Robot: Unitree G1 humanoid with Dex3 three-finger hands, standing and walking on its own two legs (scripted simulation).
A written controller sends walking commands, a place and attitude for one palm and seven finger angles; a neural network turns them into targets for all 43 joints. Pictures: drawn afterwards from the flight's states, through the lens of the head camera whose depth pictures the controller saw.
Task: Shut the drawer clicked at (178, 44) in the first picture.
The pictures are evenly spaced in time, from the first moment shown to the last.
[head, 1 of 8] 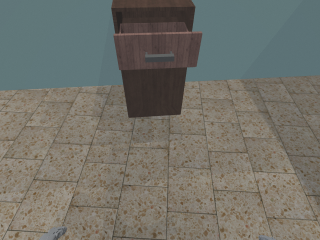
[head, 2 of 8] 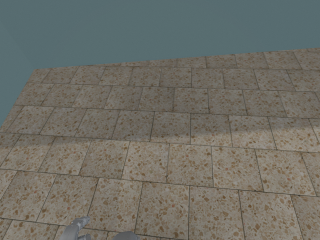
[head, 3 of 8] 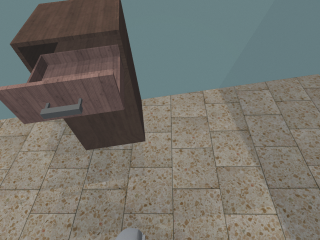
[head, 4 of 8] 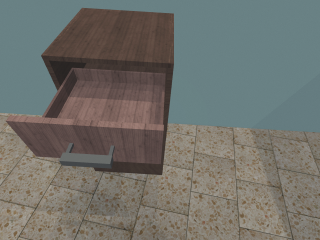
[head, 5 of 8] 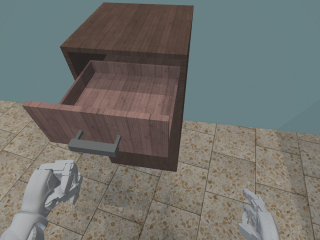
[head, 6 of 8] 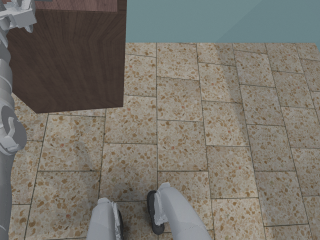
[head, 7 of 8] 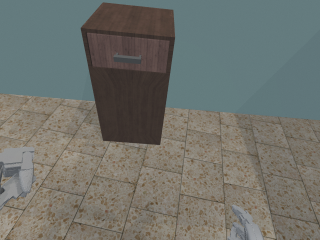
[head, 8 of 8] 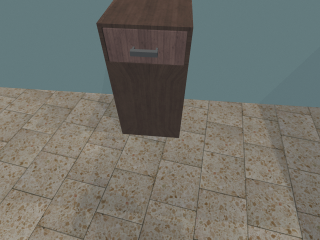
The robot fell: no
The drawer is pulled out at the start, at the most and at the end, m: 0.28 0.28 0.00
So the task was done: yes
